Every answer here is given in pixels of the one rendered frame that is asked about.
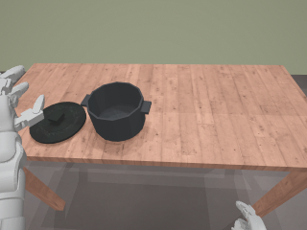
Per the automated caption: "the right robot hand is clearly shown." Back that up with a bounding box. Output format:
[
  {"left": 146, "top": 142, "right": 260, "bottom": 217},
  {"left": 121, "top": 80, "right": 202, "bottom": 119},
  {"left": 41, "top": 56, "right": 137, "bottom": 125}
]
[{"left": 231, "top": 200, "right": 267, "bottom": 230}]

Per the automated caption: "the table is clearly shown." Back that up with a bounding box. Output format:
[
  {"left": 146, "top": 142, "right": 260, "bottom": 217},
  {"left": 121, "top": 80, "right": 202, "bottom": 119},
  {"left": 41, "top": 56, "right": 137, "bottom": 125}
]
[{"left": 12, "top": 63, "right": 307, "bottom": 221}]

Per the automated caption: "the left robot hand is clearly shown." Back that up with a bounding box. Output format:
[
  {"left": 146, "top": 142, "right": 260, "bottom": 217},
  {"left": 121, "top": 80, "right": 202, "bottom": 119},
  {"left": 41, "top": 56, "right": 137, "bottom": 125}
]
[{"left": 0, "top": 65, "right": 45, "bottom": 133}]

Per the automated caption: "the pot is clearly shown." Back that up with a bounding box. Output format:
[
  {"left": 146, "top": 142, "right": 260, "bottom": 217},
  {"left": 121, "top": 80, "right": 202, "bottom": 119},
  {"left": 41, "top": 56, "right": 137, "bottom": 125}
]
[{"left": 81, "top": 81, "right": 152, "bottom": 142}]

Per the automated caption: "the lid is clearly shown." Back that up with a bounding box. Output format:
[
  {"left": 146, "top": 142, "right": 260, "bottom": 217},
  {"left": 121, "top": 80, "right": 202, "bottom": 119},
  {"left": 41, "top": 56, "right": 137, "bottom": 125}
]
[{"left": 29, "top": 102, "right": 86, "bottom": 144}]

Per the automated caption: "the knob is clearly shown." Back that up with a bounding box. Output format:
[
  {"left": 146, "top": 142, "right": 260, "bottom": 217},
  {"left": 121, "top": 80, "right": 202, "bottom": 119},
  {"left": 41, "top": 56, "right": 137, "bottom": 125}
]
[{"left": 48, "top": 111, "right": 65, "bottom": 124}]

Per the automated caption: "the left robot forearm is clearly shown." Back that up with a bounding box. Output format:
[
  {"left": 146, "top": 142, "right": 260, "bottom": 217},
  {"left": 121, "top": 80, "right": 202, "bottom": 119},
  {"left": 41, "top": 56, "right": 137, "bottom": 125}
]
[{"left": 0, "top": 131, "right": 27, "bottom": 230}]

